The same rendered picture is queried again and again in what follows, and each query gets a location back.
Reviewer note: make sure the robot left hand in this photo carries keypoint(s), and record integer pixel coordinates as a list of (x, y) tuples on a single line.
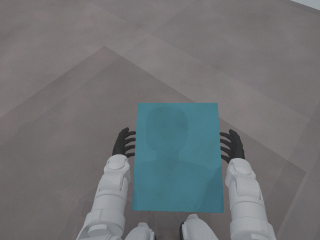
[(119, 147)]

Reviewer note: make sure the robot right hand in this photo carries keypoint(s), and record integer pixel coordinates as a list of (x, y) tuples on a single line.
[(236, 147)]

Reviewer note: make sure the left robot thigh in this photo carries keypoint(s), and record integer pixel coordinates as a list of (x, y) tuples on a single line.
[(141, 233)]

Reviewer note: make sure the left robot forearm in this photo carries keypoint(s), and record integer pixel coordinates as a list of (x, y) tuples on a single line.
[(107, 213)]

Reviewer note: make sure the carton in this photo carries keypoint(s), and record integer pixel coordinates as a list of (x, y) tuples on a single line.
[(177, 161)]

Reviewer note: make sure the right robot forearm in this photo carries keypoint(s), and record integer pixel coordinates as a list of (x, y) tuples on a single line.
[(248, 212)]

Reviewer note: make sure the robot thigh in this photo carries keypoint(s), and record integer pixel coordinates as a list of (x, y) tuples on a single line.
[(141, 233), (197, 229)]

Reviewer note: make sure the right robot thigh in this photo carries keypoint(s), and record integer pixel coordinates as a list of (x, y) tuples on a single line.
[(197, 229)]

